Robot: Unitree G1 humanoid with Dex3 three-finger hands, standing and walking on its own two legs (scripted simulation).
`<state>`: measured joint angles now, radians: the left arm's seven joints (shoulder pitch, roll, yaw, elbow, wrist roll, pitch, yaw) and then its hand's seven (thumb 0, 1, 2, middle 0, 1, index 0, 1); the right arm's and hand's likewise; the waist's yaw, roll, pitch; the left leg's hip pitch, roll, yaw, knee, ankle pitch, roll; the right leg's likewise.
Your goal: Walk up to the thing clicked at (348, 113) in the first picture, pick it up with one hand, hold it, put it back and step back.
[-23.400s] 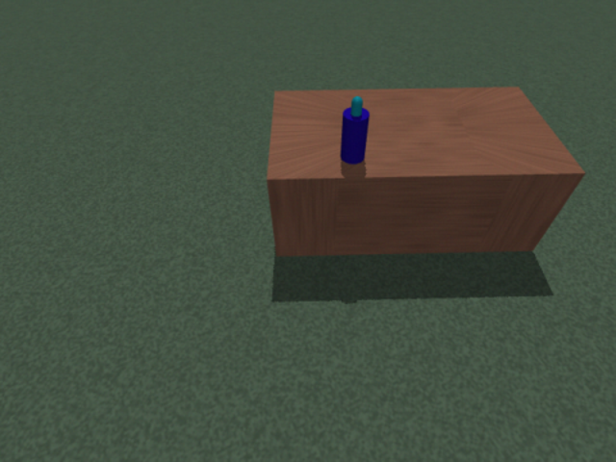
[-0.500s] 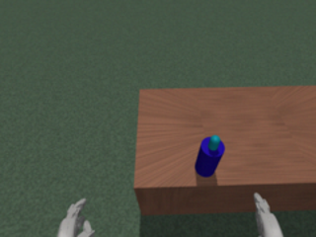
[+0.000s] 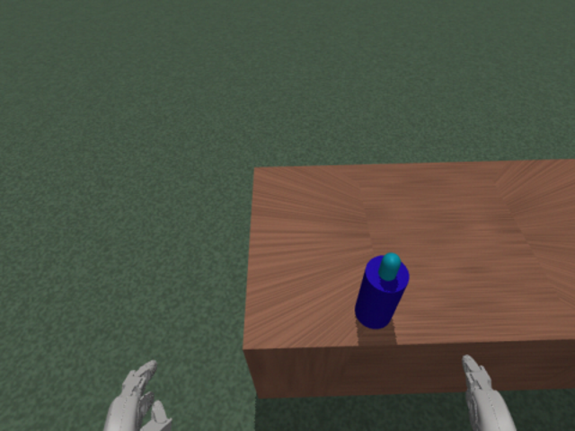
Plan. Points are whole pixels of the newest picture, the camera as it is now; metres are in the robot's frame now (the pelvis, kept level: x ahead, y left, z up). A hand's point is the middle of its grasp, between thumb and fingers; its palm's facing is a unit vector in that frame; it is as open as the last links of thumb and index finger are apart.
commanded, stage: home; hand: right
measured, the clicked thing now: (381, 287) +0.44 -0.17 -0.19
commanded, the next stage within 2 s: stand in 0.72 s
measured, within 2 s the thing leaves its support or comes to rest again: neither
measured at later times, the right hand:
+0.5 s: hand out of the picture +0.16 -0.17 -0.06, palm faces +0.10 +0.96 -0.27, open 17.5 cm
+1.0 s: hand out of the picture +0.14 -0.21 -0.10, palm faces -0.04 +0.94 -0.34, open 16.0 cm
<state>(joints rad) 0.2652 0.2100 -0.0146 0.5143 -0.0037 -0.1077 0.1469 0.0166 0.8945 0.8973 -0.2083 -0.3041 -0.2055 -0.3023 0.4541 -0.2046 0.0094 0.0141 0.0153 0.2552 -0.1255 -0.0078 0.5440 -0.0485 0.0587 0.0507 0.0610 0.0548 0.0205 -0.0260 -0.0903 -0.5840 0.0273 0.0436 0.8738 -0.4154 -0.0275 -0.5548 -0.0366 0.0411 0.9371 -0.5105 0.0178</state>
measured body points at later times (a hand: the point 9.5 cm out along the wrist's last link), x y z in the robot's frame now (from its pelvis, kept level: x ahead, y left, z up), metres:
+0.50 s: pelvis -0.01 +0.01 +0.00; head +0.01 +0.00 +0.45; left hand +0.15 +0.25 -0.07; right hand +0.15 -0.22 -0.04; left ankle +0.01 +0.14 -0.69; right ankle -0.02 -0.13 -0.69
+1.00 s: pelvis -0.01 +0.00 +0.01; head +0.01 +0.00 +0.45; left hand +0.14 +0.27 -0.10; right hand +0.14 -0.26 -0.08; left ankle +0.01 +0.14 -0.69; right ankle -0.02 -0.13 -0.69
